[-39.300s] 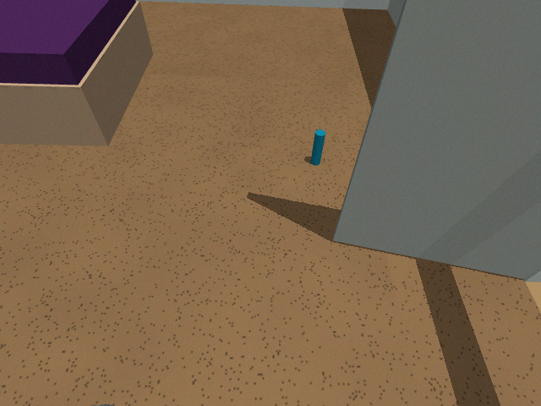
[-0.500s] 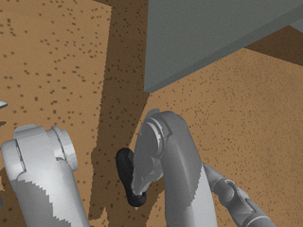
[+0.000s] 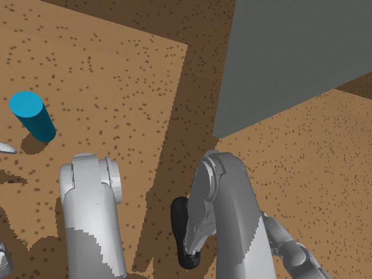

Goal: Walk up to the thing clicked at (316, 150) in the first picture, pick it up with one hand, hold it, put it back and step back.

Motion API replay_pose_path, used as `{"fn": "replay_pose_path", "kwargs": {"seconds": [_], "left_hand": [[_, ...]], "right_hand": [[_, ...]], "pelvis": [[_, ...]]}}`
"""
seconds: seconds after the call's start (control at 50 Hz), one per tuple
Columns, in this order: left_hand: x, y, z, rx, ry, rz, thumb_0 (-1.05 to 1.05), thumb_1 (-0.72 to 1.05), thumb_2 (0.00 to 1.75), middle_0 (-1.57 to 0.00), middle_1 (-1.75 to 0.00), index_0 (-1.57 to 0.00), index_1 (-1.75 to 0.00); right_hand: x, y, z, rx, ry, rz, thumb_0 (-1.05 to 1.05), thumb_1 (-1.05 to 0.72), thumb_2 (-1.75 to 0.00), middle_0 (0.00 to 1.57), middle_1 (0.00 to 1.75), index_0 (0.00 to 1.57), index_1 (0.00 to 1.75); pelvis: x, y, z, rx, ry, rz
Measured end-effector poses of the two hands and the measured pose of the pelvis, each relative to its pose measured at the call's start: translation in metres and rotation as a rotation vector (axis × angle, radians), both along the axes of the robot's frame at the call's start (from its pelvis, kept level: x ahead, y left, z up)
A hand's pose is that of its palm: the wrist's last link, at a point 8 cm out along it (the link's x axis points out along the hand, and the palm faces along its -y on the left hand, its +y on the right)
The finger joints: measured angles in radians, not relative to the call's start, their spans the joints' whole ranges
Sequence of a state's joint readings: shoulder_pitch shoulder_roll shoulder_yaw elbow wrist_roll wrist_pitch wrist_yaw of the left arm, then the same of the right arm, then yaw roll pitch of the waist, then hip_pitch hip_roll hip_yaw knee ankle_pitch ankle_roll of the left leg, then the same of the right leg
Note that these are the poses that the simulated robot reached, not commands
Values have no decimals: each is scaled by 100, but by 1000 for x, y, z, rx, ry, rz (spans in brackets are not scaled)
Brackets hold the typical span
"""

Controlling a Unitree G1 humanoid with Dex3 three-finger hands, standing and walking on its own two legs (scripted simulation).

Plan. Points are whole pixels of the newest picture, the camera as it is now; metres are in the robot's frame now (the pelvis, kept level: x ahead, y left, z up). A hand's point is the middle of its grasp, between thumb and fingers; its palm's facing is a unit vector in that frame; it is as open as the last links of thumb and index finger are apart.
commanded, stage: rise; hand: left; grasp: from the side
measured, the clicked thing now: (37, 121) +0.41 +0.30 -0.21
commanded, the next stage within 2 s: home in 0.06 s
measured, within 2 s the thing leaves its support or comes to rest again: neither
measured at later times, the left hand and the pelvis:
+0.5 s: hand out of the picture +0.29 +0.38 +0.05, palm faces +0.30 -0.81 -0.50, open 17.4 cm; pelvis +0.01 -0.01 +0.13, yaw +8 degrees
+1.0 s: hand out of the picture +0.24 +0.27 +0.26, palm faces +0.34 -0.87 -0.37, open 17.4 cm; pelvis +0.08 -0.01 +0.35, yaw +13 degrees
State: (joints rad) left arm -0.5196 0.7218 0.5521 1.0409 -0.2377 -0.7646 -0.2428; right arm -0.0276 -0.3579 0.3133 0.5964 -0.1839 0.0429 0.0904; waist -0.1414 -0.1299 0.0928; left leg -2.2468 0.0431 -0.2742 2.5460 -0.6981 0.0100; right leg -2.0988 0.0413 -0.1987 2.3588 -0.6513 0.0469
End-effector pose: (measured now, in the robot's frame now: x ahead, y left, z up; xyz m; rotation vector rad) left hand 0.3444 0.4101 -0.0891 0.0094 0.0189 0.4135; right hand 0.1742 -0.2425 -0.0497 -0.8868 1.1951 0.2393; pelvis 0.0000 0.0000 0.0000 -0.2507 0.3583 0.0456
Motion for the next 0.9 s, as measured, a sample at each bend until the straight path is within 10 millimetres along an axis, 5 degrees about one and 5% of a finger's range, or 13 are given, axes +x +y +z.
{"fn": "replay_pose_path", "kwargs": {"seconds": [0.14,0.34,0.46,0.6,0.78,0.9], "left_hand": [[-3,18,26,72,185,1,-1,-58,6,-6,-5,-6,-6],[-40,47,129,282,452,101,-1,-56,7,-7,-6,-6,-7],[-79,19,164,285,631,111,-1,-54,7,-6,-6,-6,-6],[-107,-38,209,200,733,79,-1,-52,7,-6,-6,-6,-6],[-122,-63,300,141,773,142,-1,-52,7,-6,-6,-6,-6],[-128,-87,347,86,815,132,-1,-53,7,-6,-5,-6,-6]], "right_hand": [[19,4,5,73,-90,-131,0,-92,-90,21,30,20,30],[11,0,19,182,-57,-339,0,-92,-90,21,30,20,30],[14,2,44,235,-41,-397,0,-91,-90,21,30,20,30],[45,11,116,282,-153,-399,0,-90,-90,21,30,20,30],[93,18,229,317,-366,-362,0,-90,-90,21,30,20,30],[107,22,289,343,-449,-358,0,-90,-90,21,30,20,30]], "pelvis": [[0,-3,16,35,58,22],[7,-6,69,83,190,52],[10,-9,113,117,228,65],[19,-13,183,147,208,86],[45,-14,271,170,128,119],[62,-10,321,184,53,139]]}}
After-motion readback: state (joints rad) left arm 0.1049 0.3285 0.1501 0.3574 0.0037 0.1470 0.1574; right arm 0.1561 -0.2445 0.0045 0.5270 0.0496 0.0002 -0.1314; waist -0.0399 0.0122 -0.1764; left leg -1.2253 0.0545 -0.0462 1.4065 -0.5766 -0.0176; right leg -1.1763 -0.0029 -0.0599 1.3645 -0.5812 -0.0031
